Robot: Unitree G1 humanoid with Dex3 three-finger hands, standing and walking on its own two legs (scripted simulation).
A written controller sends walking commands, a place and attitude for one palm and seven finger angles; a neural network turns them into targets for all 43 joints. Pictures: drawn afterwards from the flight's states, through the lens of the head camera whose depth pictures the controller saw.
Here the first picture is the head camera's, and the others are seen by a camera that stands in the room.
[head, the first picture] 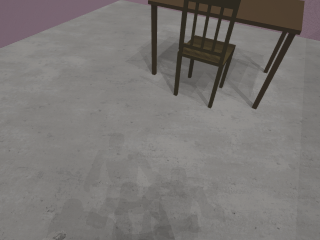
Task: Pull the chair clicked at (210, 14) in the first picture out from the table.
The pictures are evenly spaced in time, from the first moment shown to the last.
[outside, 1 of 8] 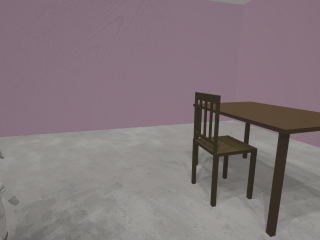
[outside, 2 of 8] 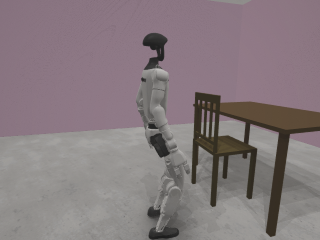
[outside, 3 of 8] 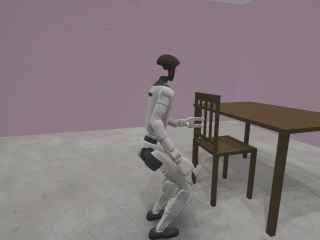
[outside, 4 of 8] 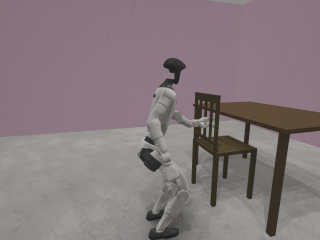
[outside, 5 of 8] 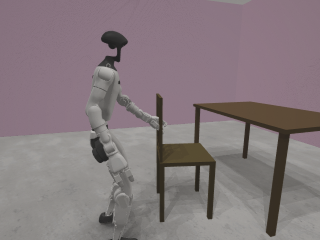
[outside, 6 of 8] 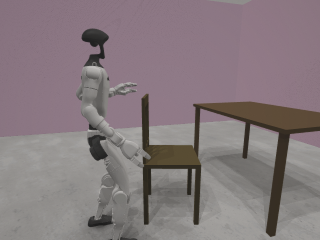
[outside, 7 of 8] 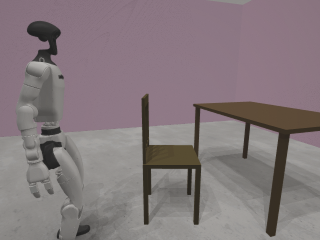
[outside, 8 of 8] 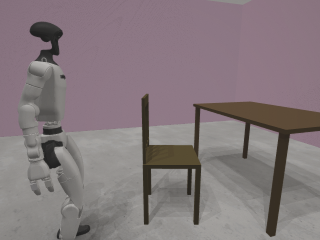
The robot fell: no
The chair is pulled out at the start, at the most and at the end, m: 0.00 0.53 0.53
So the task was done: yes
